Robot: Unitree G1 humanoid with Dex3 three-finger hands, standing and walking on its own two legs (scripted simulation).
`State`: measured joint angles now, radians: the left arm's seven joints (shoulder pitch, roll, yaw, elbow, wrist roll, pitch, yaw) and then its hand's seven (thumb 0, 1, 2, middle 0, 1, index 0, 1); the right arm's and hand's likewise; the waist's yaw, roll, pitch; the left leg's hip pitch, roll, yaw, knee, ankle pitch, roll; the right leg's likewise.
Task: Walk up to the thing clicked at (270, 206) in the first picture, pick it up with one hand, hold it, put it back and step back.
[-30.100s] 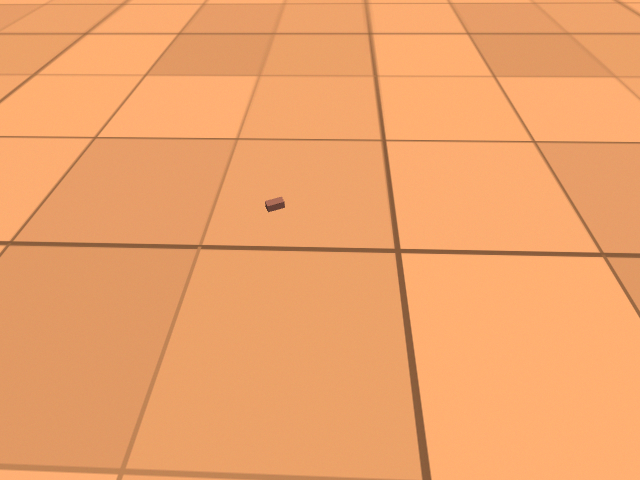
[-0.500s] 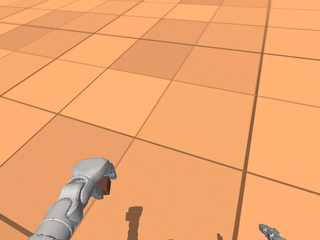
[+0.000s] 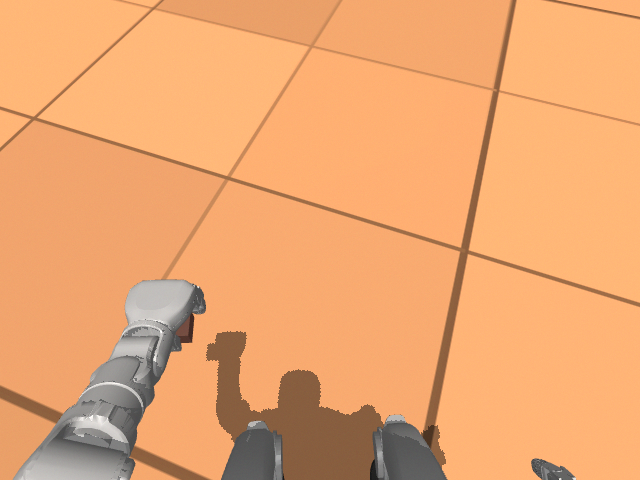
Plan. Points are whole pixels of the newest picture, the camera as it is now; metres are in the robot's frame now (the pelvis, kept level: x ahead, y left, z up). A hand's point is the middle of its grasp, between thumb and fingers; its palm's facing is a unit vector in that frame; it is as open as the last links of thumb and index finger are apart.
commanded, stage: crouch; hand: left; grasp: from above
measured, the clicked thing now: (162, 327) +0.37 +0.25 -0.14
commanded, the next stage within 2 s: lower in 1.32 s
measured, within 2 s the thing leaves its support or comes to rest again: neither
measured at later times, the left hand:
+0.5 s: hand (201, 351) +0.39 +0.24 -0.34, palm faces -0.46 -0.01 -0.89, open 7.0 cm
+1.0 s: hand (208, 354) +0.41 +0.26 -0.44, palm faces -0.46 -0.03 -0.89, open 6.9 cm
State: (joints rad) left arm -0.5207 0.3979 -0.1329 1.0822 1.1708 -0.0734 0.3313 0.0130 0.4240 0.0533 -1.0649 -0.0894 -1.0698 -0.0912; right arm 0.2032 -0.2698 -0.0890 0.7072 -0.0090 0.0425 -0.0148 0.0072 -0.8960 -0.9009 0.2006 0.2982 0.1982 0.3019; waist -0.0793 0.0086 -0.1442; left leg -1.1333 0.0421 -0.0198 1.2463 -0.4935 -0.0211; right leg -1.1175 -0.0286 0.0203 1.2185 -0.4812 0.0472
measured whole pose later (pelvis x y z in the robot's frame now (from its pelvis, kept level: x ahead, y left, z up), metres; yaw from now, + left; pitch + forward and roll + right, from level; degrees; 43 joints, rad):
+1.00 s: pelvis -0.04 +0.00 -0.28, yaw -3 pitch +35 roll -6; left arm -0.85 0.64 0.08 1.34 1.26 -0.20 0.38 0.01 0.42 0.05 -1.07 -0.08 -1.08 -0.09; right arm 0.15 -0.26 -0.02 0.76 -0.12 -0.07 0.12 0.00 -0.90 -0.90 0.20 0.30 0.20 0.30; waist -0.20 0.00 -0.11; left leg -2.17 0.01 -0.13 2.23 -0.68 -0.03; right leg -2.11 0.00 0.00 2.17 -0.67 0.07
